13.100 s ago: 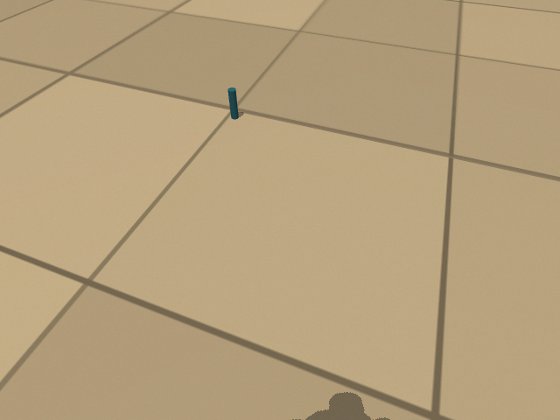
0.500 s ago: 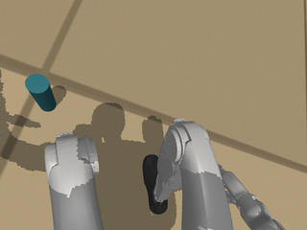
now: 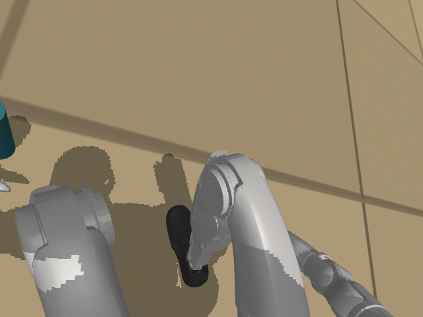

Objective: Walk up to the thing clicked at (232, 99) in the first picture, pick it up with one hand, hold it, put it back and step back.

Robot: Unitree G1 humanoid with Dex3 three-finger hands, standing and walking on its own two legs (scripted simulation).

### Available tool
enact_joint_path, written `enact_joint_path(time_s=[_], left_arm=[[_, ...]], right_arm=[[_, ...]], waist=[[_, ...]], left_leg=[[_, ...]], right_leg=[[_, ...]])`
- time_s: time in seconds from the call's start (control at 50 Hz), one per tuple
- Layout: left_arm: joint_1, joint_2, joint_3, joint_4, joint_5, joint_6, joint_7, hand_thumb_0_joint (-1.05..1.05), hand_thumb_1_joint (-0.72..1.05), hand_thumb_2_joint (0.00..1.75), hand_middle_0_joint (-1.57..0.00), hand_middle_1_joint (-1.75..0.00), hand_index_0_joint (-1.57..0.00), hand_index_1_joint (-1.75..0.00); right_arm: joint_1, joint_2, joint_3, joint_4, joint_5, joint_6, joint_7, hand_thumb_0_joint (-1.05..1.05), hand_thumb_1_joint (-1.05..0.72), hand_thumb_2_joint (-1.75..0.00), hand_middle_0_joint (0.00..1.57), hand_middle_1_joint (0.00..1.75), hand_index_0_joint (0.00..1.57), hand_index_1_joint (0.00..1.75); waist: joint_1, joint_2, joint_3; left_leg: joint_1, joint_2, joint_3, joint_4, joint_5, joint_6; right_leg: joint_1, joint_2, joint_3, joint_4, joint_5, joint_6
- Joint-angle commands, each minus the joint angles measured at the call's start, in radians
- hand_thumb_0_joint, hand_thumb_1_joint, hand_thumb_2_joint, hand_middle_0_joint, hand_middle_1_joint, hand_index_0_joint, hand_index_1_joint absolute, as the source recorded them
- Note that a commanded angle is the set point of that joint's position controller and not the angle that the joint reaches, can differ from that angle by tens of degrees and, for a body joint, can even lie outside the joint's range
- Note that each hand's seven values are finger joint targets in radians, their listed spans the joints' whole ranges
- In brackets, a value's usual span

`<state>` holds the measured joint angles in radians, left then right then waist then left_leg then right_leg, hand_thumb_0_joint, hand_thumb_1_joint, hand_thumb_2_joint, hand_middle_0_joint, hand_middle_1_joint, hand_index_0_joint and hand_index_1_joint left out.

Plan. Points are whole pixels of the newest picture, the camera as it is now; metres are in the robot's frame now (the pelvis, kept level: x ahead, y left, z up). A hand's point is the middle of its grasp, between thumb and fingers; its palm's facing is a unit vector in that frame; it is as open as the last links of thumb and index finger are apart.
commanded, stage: close in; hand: left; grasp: from the side
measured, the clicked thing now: out of the picture +0.45 +0.24 -0.19
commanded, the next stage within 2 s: rest palm in 0.26 s
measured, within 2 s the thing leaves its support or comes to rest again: leaves its support in 1.48 s
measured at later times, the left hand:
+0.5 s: hand out of the picture +0.43 +0.24 -0.18, palm faces +0.21 -0.98 +0.00, open 16.8 cm
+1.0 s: hand out of the picture +0.45 +0.24 -0.17, palm faces +0.24 -0.97 -0.01, open 7.7 cm
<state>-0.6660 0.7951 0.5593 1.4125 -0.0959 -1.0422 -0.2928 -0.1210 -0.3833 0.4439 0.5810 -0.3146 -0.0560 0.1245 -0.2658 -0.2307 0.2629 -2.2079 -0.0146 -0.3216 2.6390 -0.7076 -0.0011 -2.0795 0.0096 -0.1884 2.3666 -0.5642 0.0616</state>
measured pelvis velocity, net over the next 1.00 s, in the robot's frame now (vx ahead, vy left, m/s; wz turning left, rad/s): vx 0.00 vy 0.00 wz -0.04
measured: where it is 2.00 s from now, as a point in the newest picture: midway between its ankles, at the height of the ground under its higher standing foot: (141, 289)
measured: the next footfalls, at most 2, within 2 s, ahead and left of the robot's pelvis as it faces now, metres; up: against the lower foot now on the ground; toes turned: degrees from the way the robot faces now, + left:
none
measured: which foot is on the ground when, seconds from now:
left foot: down 0.00-1.00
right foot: down 0.00-1.00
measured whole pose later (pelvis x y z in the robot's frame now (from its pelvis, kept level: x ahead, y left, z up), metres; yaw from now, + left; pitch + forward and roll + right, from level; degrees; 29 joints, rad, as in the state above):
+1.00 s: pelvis +0.00 +0.00 +0.00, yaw -2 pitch +13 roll -19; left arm -0.70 0.82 0.42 1.49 -0.01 -1.15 0.04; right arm -0.15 -0.38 0.52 0.56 -0.38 0.01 0.17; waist -0.30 -0.26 0.31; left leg -2.20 -0.01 -0.37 2.65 -0.72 0.00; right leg -2.07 0.03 -0.22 2.34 -0.55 0.08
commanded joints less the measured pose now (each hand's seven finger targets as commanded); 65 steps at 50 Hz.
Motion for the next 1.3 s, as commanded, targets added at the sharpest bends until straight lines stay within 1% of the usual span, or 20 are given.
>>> enact_joint_path(time_s=[0.0, 0.02, 0.04, 0.14, 0.22, 0.24, 0.32, 0.4, 0.46, 0.54, 0.6, 0.62, 0.74, 0.84, 0.9, 0.96, 1.02, 1.04, 1.2, 1.28], left_arm=[[-0.209, 0.145, -0.082, -0.134, 0.013, -0.076, 0.035, 0.0, -0.54, 0.0, -0.06, -0.06, -0.06, -0.05], [-0.2, 0.125, -0.105, -0.136, 0.005, -0.078, 0.039, 0.0, -0.54, 0.0, -0.06, -0.06, -0.06, -0.05], [-0.229, 0.117, -0.126, -0.133, -0.002, -0.082, 0.045, 0.0, -0.58, 0.0, -0.06, -0.07, -0.07, -0.06], [-0.256, 0.114, -0.113, -0.08, -0.023, -0.11, 0.1, 0.0, -0.61, 0.02, -0.06, -0.07, -0.06, -0.06], [-0.231, 0.136, -0.103, -0.047, 0.001, -0.146, 0.143, 0.0, -0.57, 0.06, -0.05, -0.08, -0.06, -0.07], [-0.204, 0.138, -0.096, -0.038, 0.006, -0.151, 0.15, 0.0, -0.54, 0.07, -0.05, -0.08, -0.05, -0.07], [-0.18, 0.158, -0.079, -0.034, 0.028, -0.171, 0.191, 0.0, -0.47, 0.1, -0.04, -0.07, -0.04, -0.06], [-0.169, 0.18, -0.073, -0.065, 0.043, -0.18, 0.228, 0.0, -0.35, 0.17, -0.13, -0.11, -0.11, -0.12], [-0.21, 0.166, -0.095, -0.118, 0.043, -0.187, 0.248, 0.0, -0.18, 0.3, -0.32, -0.29, -0.3, -0.29], [-0.25, 0.139, -0.149, -0.137, 0.048, -0.185, 0.263, 0.0, -0.04, 0.41, -0.4, -0.38, -0.39, -0.39], [-0.261, 0.123, -0.164, -0.092, 0.056, -0.17, 0.286, 0.0, 0.04, 0.45, -0.45, -0.43, -0.44, -0.43], [-0.258, 0.106, -0.181, -0.081, 0.06, -0.165, 0.289, 0.0, 0.03, 0.46, -0.47, -0.44, -0.45, -0.44], [-0.214, 0.136, -0.157, -0.034, 0.078, -0.156, 0.31, 0.0, 0.2, 0.6, -0.6, -0.59, -0.59, -0.59], [-0.247, 0.159, -0.13, -0.042, 0.075, -0.165, 0.329, 0.0, 0.36, 0.72, -0.74, -0.72, -0.73, -0.72], [-0.259, 0.157, -0.139, -0.062, 0.076, -0.172, 0.333, 0.0, 0.43, 0.8, -0.82, -0.79, -0.8, -0.8], [-0.294, 0.173, -0.14, -0.059, 0.075, -0.179, 0.333, 0.0, 0.53, 0.89, -0.93, -0.9, -0.92, -0.9], [-0.284, 0.177, -0.144, -0.045, 0.087, -0.176, 0.332, 0.0, 0.6, 0.96, -1.0, -0.98, -0.99, -0.98], [-0.29, 0.166, -0.155, -0.034, 0.09, -0.176, 0.33, 0.0, 0.57, 1.01, -1.05, -1.04, -1.04, -1.05], [-0.291, 0.177, -0.145, -0.023, 0.076, -0.164, 0.332, 0.0, 0.6, 1.23, -1.26, -1.29, -1.26, -1.3], [-0.286, 0.171, -0.144, -0.044, 0.072, -0.165, 0.323, 0.0, 0.65, 1.29, -1.28, -1.34, -1.26, -1.36]], right_arm=[[0.039, -0.364, -0.115, -0.022, -0.01, 0.022, -0.009, 0.0, -0.93, -0.9, 0.2, 0.3, 0.2, 0.3], [0.026, -0.359, -0.115, -0.023, -0.013, 0.021, -0.008, 0.0, -0.93, -0.9, 0.2, 0.3, 0.2, 0.3], [0.021, -0.358, -0.111, -0.029, -0.011, 0.019, -0.006, 0.0, -0.93, -0.9, 0.2, 0.3, 0.2, 0.3], [0.023, -0.37, -0.097, -0.033, -0.013, 0.019, 0.001, 0.0, -0.92, -0.9, 0.2, 0.3, 0.2, 0.3], [0.017, -0.361, -0.076, -0.039, -0.032, 0.028, 0.005, 0.0, -0.92, -0.9, 0.2, 0.3, 0.2, 0.3], [0.009, -0.355, -0.072, -0.043, -0.035, 0.031, 0.005, 0.0, -0.91, -0.9, 0.2, 0.3, 0.2, 0.3], [0.005, -0.357, -0.064, -0.045, -0.05, 0.042, 0.006, 0.0, -0.91, -0.91, 0.2, 0.3, 0.2, 0.3], [0.011, -0.362, -0.06, -0.039, -0.059, 0.052, 0.008, 0.0, -0.91, -0.91, 0.2, 0.3, 0.2, 0.3], [0.015, -0.363, -0.06, -0.032, -0.062, 0.055, 0.011, 0.0, -0.9, -0.9, 0.2, 0.3, 0.2, 0.3], [0.033, -0.366, -0.062, -0.006, -0.065, 0.055, 0.013, 0.0, -0.89, -0.9, 0.2, 0.3, 0.2, 0.3], [0.03, -0.361, -0.06, -0.006, -0.059, 0.059, 0.018, 0.0, -0.89, -0.9, 0.2, 0.3, 0.2, 0.3], [0.022, -0.36, -0.062, -0.008, -0.057, 0.06, 0.019, 0.0, -0.89, -0.9, 0.2, 0.3, 0.2, 0.3], [0.012, -0.352, -0.055, -0.023, -0.056, 0.073, 0.024, 0.0, -0.88, -0.9, 0.2, 0.3, 0.2, 0.3], [-0.005, -0.355, -0.05, -0.036, -0.057, 0.078, 0.022, 0.0, -0.88, -0.89, 0.2, 0.3, 0.2, 0.3], [-0.002, -0.348, -0.047, -0.031, -0.062, 0.078, 0.022, 0.0, -0.88, -0.9, 0.2, 0.3, 0.2, 0.3], [-0.001, -0.353, -0.043, -0.029, -0.061, 0.075, 0.02, 0.0, -0.88, -0.89, 0.2, 0.3, 0.2, 0.3], [0.009, -0.354, -0.045, -0.024, -0.063, 0.081, 0.02, 0.0, -0.88, -0.89, 0.2, 0.3, 0.2, 0.3], [0.01, -0.356, -0.043, -0.021, -0.065, 0.082, 0.021, 0.0, -0.88, -0.9, 0.2, 0.3, 0.2, 0.3], [0.011, -0.354, -0.035, -0.024, -0.062, 0.084, 0.02, 0.0, -0.89, -0.9, 0.2, 0.3, 0.2, 0.3], [0.007, -0.36, -0.039, -0.025, -0.061, 0.086, 0.02, 0.0, -0.91, -0.9, 0.2, 0.3, 0.2, 0.3]], waist=[[-0.114, 0.562, -0.541], [-0.111, 0.53, -0.543], [-0.127, 0.509, -0.532], [-0.136, 0.444, -0.495], [-0.124, 0.468, -0.497], [-0.111, 0.479, -0.498], [-0.103, 0.52, -0.488], [-0.104, 0.55, -0.511], [-0.129, 0.544, -0.546], [-0.163, 0.547, -0.588], [-0.164, 0.526, -0.534], [-0.168, 0.507, -0.51], [-0.136, 0.499, -0.49], [-0.143, 0.512, -0.49], [-0.149, 0.527, -0.507], [-0.17, 0.519, -0.502], [-0.163, 0.531, -0.505], [-0.174, 0.525, -0.5], [-0.164, 0.511, -0.502], [-0.163, 0.528, -0.502]], left_leg=[[0.405, 0.059, 0.074, -0.388, 0.078, -0.036], [0.387, 0.056, 0.078, -0.373, 0.072, -0.029], [0.364, 0.053, 0.077, -0.369, 0.044, -0.022], [0.342, 0.051, 0.035, -0.381, -0.041, -0.019], [0.353, 0.051, 0.034, -0.374, 0.012, -0.026], [0.362, 0.051, 0.04, -0.371, 0.041, -0.028], [0.376, 0.055, 0.052, -0.365, 0.091, -0.033], [0.394, 0.058, 0.056, -0.361, 0.125, -0.034], [0.41, 0.059, 0.049, -0.348, 0.144, -0.032], [0.435, 0.057, 0.048, -0.327, 0.174, -0.03], [0.396, 0.057, 0.039, -0.34, 0.118, -0.028], [0.383, 0.057, 0.036, -0.346, 0.093, -0.028], [0.368, 0.057, 0.033, -0.361, 0.091, -0.03], [0.374, 0.061, 0.025, -0.363, 0.081, -0.031], [0.39, 0.064, 0.029, -0.356, 0.108, -0.03], [0.373, 0.062, 0.031, -0.347, 0.097, -0.025], [0.393, 0.066, 0.026, -0.356, 0.095, -0.028], [0.39, 0.066, 0.02, -0.358, 0.091, -0.029], [0.37, 0.061, 0.033, -0.351, 0.098, -0.023], [0.394, 0.065, 0.024, -0.36, 0.098, -0.03]], right_leg=[[0.227, 0.033, -0.133, -0.141, 0.082, -0.065], [0.232, 0.037, -0.126, -0.148, 0.083, -0.062], [0.226, 0.038, -0.127, -0.155, 0.064, -0.06], [0.208, 0.04, -0.144, -0.158, 0.012, -0.052], [0.24, 0.045, -0.144, -0.144, 0.052, -0.055], [0.247, 0.047, -0.141, -0.142, 0.072, -0.056], [0.274, 0.051, -0.141, -0.141, 0.11, -0.06], [0.304, 0.054, -0.145, -0.14, 0.139, -0.062], [0.312, 0.056, -0.148, -0.14, 0.164, -0.058], [0.328, 0.059, -0.15, -0.139, 0.201, -0.055], [0.288, 0.058, -0.155, -0.146, 0.158, -0.057], [0.27, 0.057, -0.157, -0.152, 0.138, -0.057], [0.271, 0.059, -0.162, -0.149, 0.123, -0.059], [0.266, 0.061, -0.166, -0.147, 0.121, -0.059], [0.285, 0.066, -0.157, -0.148, 0.143, -0.059], [0.284, 0.066, -0.158, -0.155, 0.14, -0.057], [0.275, 0.065, -0.159, -0.154, 0.134, -0.06], [0.275, 0.065, -0.164, -0.151, 0.133, -0.06], [0.298, 0.069, -0.161, -0.169, 0.14, -0.058], [0.285, 0.066, -0.168, -0.161, 0.141, -0.058]])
